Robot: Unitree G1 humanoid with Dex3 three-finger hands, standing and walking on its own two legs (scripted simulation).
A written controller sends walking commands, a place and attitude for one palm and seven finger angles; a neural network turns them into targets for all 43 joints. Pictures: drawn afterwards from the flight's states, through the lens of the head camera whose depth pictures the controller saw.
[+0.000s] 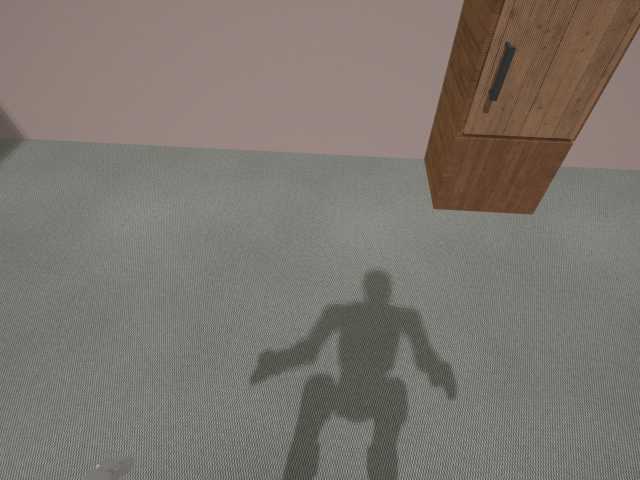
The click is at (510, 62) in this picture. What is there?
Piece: cupboard door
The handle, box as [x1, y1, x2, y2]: [489, 42, 515, 100]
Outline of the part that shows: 509,42 505,43 507,47 493,87 489,89 490,100 496,100 515,49 515,47 511,45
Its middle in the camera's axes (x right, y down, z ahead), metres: +0.60 -0.56 +1.30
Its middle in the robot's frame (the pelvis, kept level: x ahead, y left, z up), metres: +1.37 -0.54 -0.09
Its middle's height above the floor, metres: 0.68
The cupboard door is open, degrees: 0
